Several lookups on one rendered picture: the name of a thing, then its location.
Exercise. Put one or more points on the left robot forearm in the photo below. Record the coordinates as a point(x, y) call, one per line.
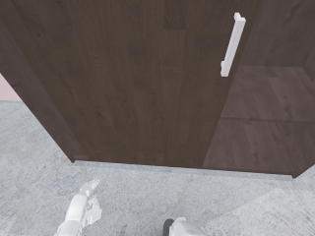
point(70, 228)

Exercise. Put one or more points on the left robot hand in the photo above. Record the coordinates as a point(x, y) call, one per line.
point(79, 208)

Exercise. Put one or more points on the handle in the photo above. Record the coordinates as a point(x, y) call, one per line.
point(233, 43)

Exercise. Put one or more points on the robot right foot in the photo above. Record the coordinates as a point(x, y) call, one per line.
point(166, 226)

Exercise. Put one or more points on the robot right shin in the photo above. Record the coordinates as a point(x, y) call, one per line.
point(179, 219)

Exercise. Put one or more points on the wardrobe door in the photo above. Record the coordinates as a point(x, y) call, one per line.
point(136, 81)
point(15, 58)

